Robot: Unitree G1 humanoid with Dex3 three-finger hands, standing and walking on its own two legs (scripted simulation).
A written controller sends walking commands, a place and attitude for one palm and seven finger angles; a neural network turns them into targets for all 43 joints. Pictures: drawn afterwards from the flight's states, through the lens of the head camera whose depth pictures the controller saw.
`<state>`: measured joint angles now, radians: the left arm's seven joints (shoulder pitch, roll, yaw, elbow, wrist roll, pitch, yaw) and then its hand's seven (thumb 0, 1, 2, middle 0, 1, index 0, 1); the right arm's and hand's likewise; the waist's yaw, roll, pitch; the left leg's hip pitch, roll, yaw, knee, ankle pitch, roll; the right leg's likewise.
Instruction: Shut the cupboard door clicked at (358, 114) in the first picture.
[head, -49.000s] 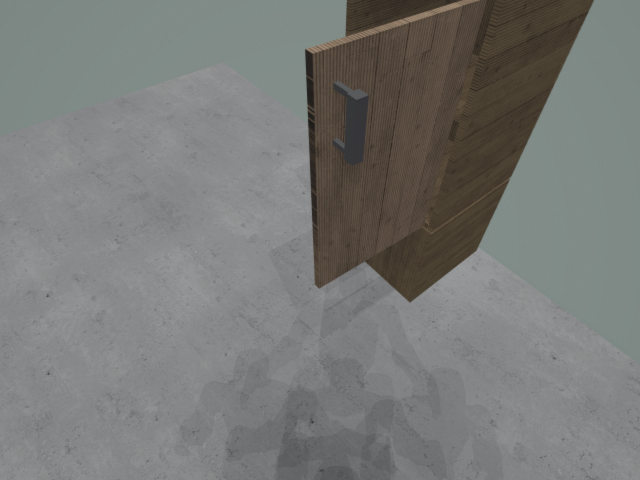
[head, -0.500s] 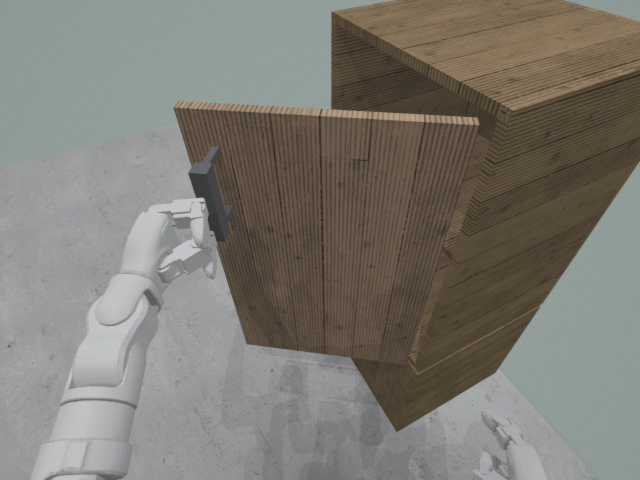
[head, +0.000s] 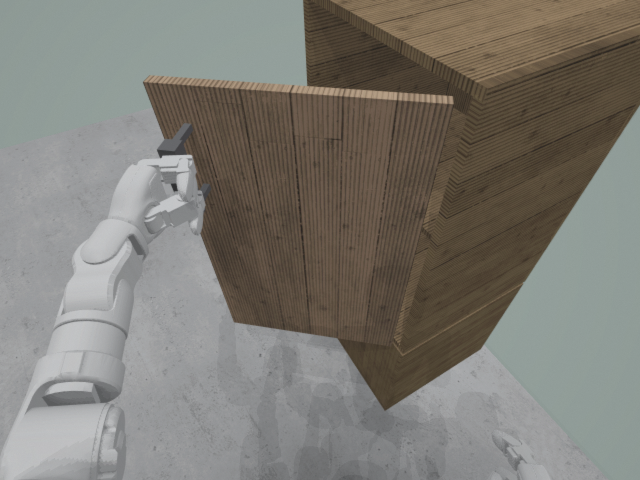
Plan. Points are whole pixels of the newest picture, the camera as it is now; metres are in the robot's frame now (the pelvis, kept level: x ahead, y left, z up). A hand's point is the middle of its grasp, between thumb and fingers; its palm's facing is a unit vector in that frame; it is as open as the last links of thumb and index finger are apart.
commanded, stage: push the door shut along its arc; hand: left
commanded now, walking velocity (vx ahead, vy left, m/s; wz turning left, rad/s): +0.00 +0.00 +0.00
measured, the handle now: (190, 172) +0.48 +0.20 +0.14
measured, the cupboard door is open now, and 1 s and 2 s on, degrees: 50 29 23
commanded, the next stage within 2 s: pull the fist back off the door in 1.44 s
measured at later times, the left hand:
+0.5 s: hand (212, 179) +0.45 +0.16 +0.15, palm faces -0.27 -0.96 -0.03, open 3.1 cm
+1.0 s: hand (252, 156) +0.51 +0.12 +0.14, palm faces -0.42 -0.91 +0.00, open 3.1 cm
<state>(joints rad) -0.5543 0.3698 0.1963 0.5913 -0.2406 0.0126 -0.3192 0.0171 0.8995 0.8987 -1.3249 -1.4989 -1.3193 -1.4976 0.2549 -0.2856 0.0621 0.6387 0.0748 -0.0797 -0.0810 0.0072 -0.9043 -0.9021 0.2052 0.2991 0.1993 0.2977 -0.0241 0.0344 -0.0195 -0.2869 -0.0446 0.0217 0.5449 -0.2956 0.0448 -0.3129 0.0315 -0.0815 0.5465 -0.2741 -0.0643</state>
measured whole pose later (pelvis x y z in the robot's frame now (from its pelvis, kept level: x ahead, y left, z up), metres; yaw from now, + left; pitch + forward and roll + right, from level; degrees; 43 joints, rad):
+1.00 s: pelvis +0.01 +0.03 -0.02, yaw +0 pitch +14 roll -1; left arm -1.12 0.41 0.13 1.20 -0.20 -0.16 -0.48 0.02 0.90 0.90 -1.30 -1.50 -1.30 -1.50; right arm 0.36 -0.31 0.03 0.75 0.02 -0.12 -0.07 0.00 -0.90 -0.90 0.21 0.30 0.20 0.30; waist -0.14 0.02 -0.06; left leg -0.57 -0.07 0.04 0.70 -0.36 0.09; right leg -0.59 0.00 -0.07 0.68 -0.33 -0.02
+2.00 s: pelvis +0.01 -0.02 -0.01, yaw -3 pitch +13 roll +1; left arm -1.09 0.30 0.32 1.23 -0.08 -0.22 0.00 0.02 0.90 0.90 -1.30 -1.50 -1.30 -1.50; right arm 0.41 -0.26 0.03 0.69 0.01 -0.03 0.03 0.00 -0.91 -0.90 0.21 0.30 0.20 0.30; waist -0.15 0.06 -0.08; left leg -0.53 0.00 0.05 0.65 -0.35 0.02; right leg -0.57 0.07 -0.05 0.64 -0.30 -0.09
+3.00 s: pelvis +0.01 +0.02 +0.00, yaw -2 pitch -1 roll -1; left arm -0.27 0.19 0.09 0.18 -0.19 0.06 -0.09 0.02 0.90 0.90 -1.30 -1.50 -1.30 -1.49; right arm 0.24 -0.26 0.02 0.62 0.07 -0.03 -0.05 0.01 -0.91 -0.90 0.20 0.30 0.20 0.30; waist 0.02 0.05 -0.05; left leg -0.18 -0.05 0.05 0.50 -0.30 0.07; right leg -0.22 0.03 -0.04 0.49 -0.26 -0.04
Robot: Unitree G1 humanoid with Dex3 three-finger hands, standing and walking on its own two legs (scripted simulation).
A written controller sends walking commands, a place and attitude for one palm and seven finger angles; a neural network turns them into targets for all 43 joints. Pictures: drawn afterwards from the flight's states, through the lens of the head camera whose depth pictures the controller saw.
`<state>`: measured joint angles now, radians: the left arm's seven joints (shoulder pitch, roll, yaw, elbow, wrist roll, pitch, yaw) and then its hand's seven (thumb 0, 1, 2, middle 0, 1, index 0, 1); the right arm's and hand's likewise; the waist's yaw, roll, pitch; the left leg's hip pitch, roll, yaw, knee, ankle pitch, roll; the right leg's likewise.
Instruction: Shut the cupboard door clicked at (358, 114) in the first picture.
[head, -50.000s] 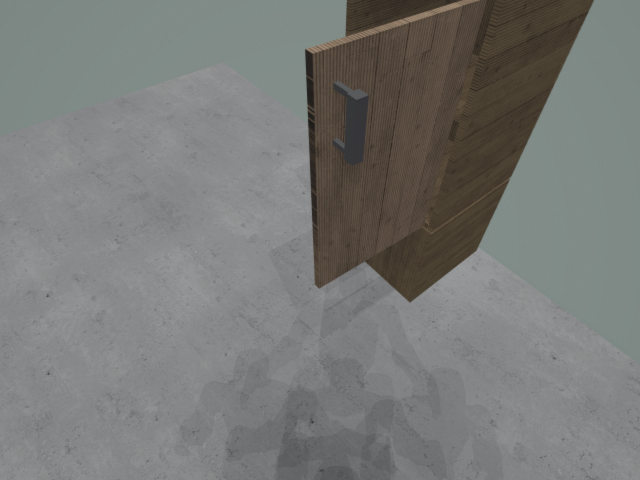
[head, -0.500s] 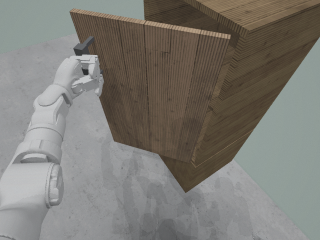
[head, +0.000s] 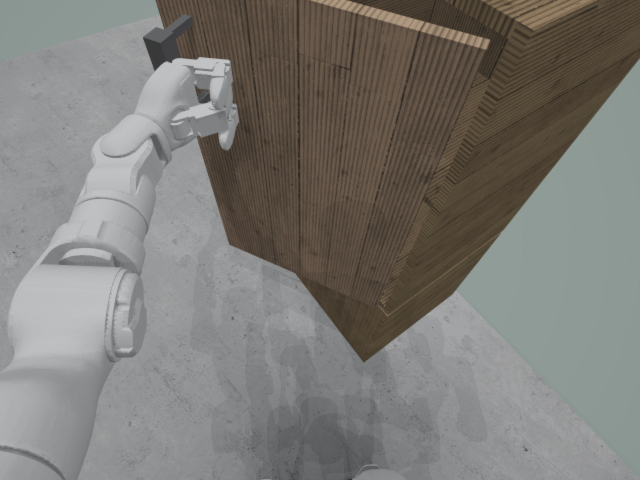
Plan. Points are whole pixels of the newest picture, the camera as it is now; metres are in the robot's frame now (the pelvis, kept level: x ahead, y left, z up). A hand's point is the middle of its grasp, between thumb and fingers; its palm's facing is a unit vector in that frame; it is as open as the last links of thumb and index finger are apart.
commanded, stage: push the door shut along its arc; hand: left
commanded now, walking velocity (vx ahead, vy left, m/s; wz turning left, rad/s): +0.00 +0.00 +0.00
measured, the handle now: (184, 73) +0.58 +0.14 +0.16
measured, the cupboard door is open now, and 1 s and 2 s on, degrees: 29 23 23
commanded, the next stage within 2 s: pull the fist back off the door in 0.44 s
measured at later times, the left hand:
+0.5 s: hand (262, 98) +0.52 +0.04 +0.16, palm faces -0.47 -0.88 -0.02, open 3.3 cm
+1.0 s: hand (291, 95) +0.52 +0.01 +0.17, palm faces -0.03 -1.00 +0.01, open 3.1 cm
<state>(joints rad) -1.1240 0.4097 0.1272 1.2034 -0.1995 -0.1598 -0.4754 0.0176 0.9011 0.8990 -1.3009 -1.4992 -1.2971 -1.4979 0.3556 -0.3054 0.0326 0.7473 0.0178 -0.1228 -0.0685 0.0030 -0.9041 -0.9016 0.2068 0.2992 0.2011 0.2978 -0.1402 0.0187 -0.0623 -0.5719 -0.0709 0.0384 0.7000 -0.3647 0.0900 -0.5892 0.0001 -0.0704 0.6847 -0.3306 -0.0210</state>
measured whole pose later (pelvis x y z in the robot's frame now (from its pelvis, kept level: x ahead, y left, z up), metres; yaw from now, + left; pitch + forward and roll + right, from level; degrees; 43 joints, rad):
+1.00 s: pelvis +0.00 -0.05 +0.00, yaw -3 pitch +13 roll +1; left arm -1.09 0.30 0.32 1.23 -0.08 -0.22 0.00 0.02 0.90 0.90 -1.30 -1.50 -1.30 -1.50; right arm 0.41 -0.26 0.03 0.69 0.01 -0.03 0.03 0.00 -0.91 -0.90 0.21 0.30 0.20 0.30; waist -0.15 0.06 -0.08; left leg -0.53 0.00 0.05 0.65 -0.35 0.02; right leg -0.57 0.07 -0.05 0.64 -0.30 -0.09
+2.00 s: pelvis +0.00 -0.01 +0.02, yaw -2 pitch -1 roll -1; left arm -0.27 0.19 0.09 0.18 -0.19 0.06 -0.09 0.02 0.90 0.90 -1.30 -1.50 -1.30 -1.49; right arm 0.24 -0.26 0.02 0.62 0.07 -0.03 -0.05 0.01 -0.91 -0.90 0.20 0.30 0.20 0.30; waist 0.02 0.05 -0.05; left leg -0.18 -0.05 0.05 0.50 -0.30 0.07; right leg -0.22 0.03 -0.04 0.49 -0.26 -0.04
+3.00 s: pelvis +0.00 -0.02 +0.03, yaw +0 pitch -4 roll -1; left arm 0.44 0.32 0.31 -0.32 -0.07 -0.10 0.10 0.02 0.89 0.90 -0.23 -0.33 -0.23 -0.33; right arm 0.17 -0.24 0.01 0.63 0.02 -0.06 -0.07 0.01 -0.91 -0.90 0.20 0.30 0.20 0.30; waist 0.08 0.08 0.01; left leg -0.07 -0.05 0.02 0.41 -0.25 0.06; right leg -0.09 0.03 -0.07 0.38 -0.22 -0.04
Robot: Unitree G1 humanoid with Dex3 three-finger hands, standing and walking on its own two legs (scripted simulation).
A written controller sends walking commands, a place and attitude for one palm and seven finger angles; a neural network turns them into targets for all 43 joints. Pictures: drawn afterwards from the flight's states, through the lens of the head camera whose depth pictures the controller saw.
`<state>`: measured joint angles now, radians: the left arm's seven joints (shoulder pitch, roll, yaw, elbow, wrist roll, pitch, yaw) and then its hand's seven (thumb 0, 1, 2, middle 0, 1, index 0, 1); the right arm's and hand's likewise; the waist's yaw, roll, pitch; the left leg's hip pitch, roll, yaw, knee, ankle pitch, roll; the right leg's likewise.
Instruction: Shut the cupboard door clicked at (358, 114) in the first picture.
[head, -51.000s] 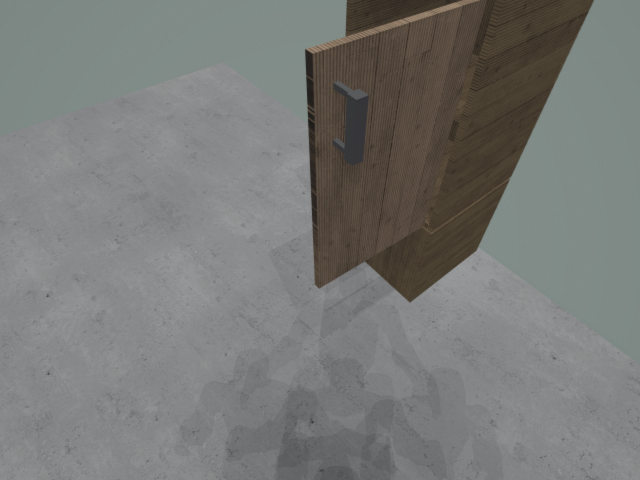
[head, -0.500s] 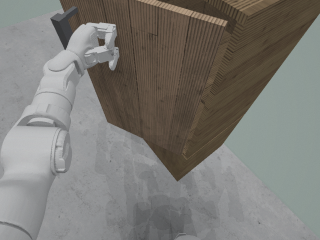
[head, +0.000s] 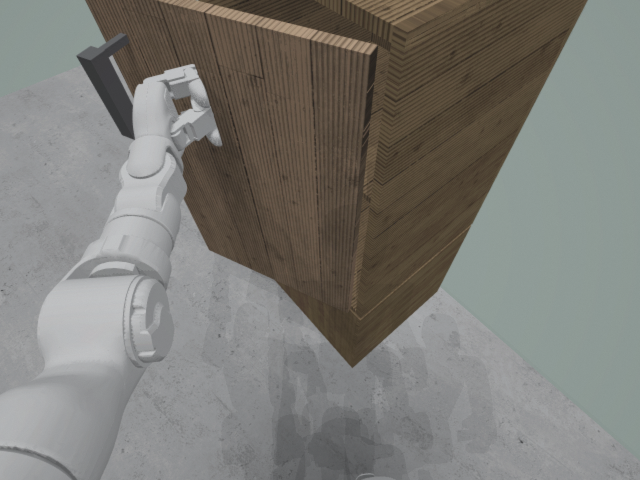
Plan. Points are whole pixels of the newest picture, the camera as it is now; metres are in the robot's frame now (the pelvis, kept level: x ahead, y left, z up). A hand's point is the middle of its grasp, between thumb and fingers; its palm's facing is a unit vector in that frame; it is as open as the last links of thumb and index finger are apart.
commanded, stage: pull the fist back off the door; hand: left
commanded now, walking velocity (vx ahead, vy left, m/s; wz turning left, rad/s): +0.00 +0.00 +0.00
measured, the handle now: (125, 87) +0.61 +0.20 +0.15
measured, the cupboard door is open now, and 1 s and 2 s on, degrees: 23 23 23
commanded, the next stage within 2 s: draw the hand back to the body in 0.42 s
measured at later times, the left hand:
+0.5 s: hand (193, 154) +0.45 +0.10 +0.17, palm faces -0.03 -1.00 -0.05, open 3.1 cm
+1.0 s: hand (84, 243) +0.34 +0.18 +0.18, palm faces -0.01 -1.00 -0.04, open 3.1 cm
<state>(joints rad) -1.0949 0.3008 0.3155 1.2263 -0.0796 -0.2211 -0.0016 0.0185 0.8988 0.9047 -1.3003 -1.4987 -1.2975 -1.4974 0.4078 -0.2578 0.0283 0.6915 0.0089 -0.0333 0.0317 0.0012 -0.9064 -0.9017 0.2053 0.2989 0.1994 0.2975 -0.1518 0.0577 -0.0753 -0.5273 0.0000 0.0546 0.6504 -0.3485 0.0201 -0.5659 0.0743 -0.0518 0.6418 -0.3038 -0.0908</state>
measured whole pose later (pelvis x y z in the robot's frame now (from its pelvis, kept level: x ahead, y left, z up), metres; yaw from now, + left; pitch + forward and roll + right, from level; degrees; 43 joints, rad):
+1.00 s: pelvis +0.00 +0.04 +0.02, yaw +1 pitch -1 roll -1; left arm -0.27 0.19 0.09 0.18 -0.19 0.06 -0.09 0.02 0.90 0.90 -1.30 -1.50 -1.30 -1.49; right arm 0.24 -0.26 0.02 0.62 0.07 -0.03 -0.05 0.01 -0.91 -0.90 0.20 0.30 0.20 0.30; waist 0.02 0.05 -0.05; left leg -0.18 -0.05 0.05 0.50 -0.30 0.07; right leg -0.22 0.03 -0.04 0.49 -0.26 -0.04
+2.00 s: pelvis -0.01 +0.03 +0.02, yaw +3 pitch -4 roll -1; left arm 0.44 0.32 0.31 -0.32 -0.07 -0.10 0.10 0.02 0.89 0.90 -0.23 -0.33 -0.23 -0.33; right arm 0.17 -0.24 0.01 0.63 0.02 -0.06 -0.07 0.01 -0.91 -0.90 0.20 0.30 0.20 0.30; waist 0.08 0.08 0.01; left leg -0.07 -0.05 0.02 0.41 -0.25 0.06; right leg -0.09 0.03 -0.07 0.38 -0.22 -0.04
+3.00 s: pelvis -0.08 +0.06 +0.00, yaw +2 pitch +1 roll -2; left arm 0.55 0.41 0.42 -0.54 -0.02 -0.21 0.14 0.02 0.89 0.90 -0.21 -0.30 -0.21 -0.30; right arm 0.25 -0.23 0.00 0.56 0.01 0.01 -0.08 0.01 -0.90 -0.90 0.21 0.30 0.20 0.30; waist 0.00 -0.02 -0.01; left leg -0.42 -0.06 0.06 0.67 -0.26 0.11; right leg -0.41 0.02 -0.02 0.63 -0.22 0.01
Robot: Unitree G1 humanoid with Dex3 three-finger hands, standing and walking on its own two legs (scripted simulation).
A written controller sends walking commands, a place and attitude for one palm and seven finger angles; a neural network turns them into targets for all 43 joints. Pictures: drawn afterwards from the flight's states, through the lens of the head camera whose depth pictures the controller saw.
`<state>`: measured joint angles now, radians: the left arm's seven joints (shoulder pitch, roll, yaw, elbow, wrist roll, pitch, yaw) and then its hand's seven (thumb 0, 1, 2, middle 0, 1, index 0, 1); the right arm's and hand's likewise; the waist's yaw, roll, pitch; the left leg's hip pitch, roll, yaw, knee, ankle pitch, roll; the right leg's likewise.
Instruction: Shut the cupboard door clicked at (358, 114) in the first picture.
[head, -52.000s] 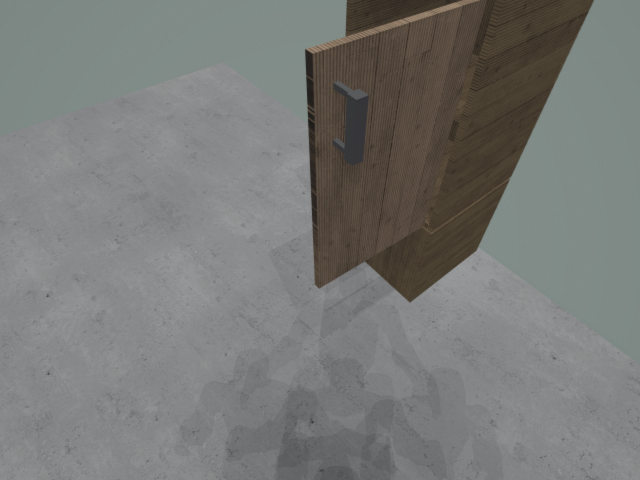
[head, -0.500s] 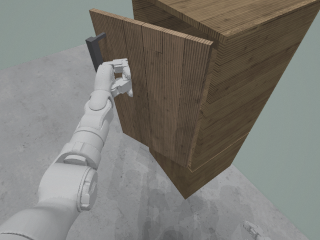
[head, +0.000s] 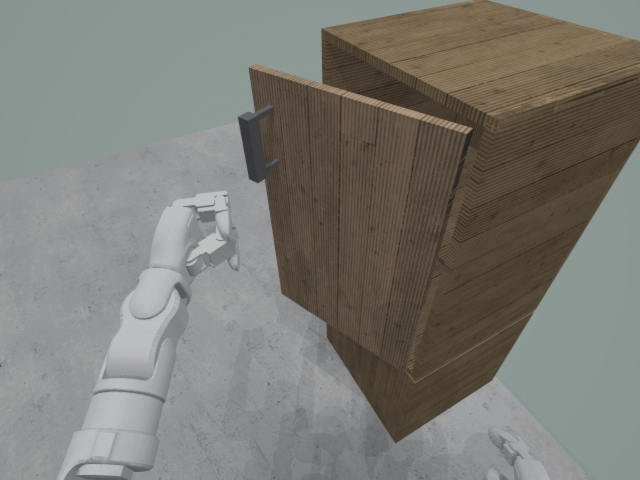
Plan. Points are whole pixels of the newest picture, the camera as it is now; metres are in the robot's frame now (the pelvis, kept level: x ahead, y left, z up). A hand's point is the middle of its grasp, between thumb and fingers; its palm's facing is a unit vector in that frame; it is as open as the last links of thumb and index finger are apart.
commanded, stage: draw the hand back to the body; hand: left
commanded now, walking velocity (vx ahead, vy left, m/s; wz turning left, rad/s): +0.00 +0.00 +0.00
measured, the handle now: (262, 143) +0.61 +0.15 +0.14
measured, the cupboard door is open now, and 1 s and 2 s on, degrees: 23 23 23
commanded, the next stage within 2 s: step back with the hand held close in 1.12 s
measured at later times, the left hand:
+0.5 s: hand (117, 313) +0.23 +0.22 +0.17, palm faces +0.32 -0.89 -0.31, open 4.3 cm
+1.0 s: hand (52, 368) +0.18 +0.26 +0.16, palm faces +0.48 -0.79 -0.37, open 7.3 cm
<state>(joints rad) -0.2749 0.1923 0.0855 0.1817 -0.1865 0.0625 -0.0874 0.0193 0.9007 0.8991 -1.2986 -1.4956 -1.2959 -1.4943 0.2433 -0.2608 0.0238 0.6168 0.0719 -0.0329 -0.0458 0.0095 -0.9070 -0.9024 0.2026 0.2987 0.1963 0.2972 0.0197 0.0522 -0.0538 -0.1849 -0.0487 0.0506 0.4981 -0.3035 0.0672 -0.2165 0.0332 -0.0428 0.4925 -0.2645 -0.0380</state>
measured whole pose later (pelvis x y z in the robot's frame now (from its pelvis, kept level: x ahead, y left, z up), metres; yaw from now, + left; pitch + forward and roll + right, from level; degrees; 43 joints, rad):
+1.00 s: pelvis +0.00 -0.01 +0.01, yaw +2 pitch -4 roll -1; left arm 0.44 0.32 0.31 -0.32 -0.07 -0.10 0.10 0.02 0.89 0.90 -0.23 -0.33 -0.23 -0.33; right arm 0.17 -0.24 0.01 0.63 0.02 -0.06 -0.07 0.01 -0.91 -0.90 0.20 0.30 0.20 0.30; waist 0.08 0.08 0.01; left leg -0.07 -0.05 0.02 0.41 -0.25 0.06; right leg -0.09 0.03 -0.07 0.38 -0.22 -0.04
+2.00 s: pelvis -0.07 +0.02 -0.02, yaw +1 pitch +1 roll -2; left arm 0.55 0.41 0.42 -0.54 -0.02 -0.21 0.14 0.02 0.89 0.90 -0.21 -0.30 -0.21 -0.30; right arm 0.25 -0.23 0.00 0.56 0.01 0.01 -0.08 0.01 -0.90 -0.90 0.21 0.30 0.20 0.30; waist 0.00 -0.02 -0.01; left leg -0.42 -0.06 0.06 0.67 -0.26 0.11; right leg -0.41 0.02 -0.02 0.63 -0.22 0.01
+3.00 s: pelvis -0.30 +0.01 +0.00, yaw +1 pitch -1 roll +0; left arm 0.56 0.51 0.48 -0.56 -0.04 -0.19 0.19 0.02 0.89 0.90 -0.22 -0.30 -0.21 -0.30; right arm 0.23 -0.15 0.02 0.60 -0.01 -0.10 -0.08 0.01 -0.91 -0.90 0.20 0.30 0.20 0.30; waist 0.00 -0.05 -0.04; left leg -0.18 0.06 0.06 0.53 -0.34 -0.03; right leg -0.32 0.00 -0.08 0.75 -0.46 0.00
